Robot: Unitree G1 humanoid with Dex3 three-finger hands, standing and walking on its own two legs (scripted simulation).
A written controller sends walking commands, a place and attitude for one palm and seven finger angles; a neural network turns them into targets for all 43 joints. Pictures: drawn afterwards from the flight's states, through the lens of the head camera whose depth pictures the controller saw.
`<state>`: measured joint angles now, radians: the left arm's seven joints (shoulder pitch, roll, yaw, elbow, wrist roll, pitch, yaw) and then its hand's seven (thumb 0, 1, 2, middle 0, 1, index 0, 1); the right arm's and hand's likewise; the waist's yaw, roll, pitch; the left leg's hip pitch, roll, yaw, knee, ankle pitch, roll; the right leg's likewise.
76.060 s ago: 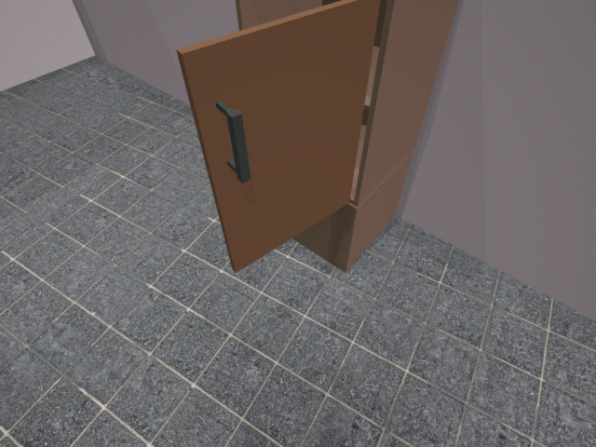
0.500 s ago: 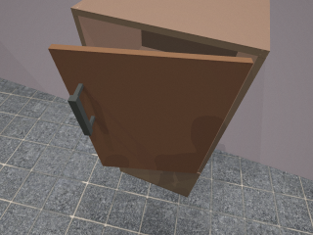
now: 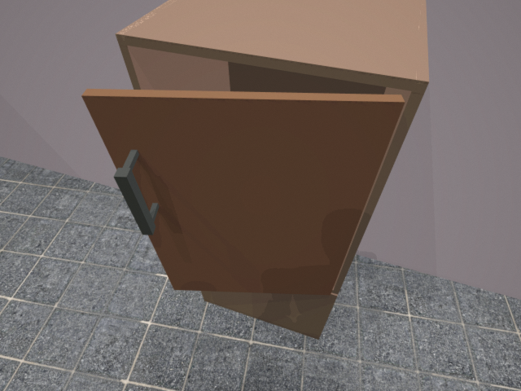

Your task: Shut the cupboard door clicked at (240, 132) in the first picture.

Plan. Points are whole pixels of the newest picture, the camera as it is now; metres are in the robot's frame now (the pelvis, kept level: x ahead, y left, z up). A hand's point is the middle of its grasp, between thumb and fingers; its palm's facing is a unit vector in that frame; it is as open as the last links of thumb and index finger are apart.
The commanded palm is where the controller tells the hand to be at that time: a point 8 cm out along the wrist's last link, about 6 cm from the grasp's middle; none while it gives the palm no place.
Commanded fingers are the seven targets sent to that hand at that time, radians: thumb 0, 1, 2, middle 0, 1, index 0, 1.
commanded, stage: look again from close up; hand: left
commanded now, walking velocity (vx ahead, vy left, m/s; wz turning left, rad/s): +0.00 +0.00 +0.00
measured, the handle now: (140, 194) +0.39 +0.22 +0.09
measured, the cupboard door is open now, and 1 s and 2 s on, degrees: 17 17 17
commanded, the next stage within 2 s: raise the hand and make a fist in 0.28 s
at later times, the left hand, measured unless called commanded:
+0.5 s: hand out of the picture +0.11 +0.21 -0.09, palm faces +0.20 -0.96 -0.19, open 7.4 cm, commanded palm +0.09 +0.25 -0.06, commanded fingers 0.00 0.90 0.90 -0.31 -0.42 -0.31 -0.42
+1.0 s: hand out of the picture +0.12 +0.18 +0.00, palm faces +0.01 -1.00 -0.07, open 5.2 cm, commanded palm +0.10 +0.24 +0.00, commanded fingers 0.00 0.90 0.90 -0.77 -0.92 -0.77 -0.92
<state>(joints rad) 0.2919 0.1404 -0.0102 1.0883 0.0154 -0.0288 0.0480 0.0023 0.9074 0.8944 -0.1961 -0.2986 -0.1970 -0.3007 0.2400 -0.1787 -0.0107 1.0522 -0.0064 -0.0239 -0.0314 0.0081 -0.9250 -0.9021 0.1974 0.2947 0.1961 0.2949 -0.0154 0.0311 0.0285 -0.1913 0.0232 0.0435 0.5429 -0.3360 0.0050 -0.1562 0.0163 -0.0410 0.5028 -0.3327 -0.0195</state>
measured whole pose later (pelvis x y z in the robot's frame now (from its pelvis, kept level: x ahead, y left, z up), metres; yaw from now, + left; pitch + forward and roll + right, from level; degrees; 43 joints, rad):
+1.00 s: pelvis -0.07 -0.02 -0.08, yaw +3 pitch +10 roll -3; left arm 0.41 0.26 0.14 -0.08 -0.28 -0.40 -0.32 0.01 0.90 0.90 -0.59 -0.73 -0.59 -0.73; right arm 0.19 -0.23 0.03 0.52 0.04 -0.27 -0.07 0.01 -0.90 -0.90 0.20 0.30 0.20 0.30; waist 0.05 0.03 -0.11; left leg -0.83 0.03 -0.06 1.14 -0.49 -0.02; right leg -0.75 0.01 -0.14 1.09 -0.51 -0.06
